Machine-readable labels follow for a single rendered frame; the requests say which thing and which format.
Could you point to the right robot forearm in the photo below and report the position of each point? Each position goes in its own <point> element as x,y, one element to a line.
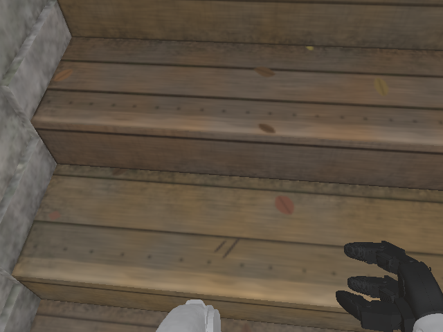
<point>429,323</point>

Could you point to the left robot shin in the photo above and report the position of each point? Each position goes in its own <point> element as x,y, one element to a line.
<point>195,301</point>

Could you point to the left robot thigh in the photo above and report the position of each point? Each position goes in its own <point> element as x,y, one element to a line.
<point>191,318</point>

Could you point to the robot right hand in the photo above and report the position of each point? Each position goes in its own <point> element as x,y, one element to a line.
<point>415,294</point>

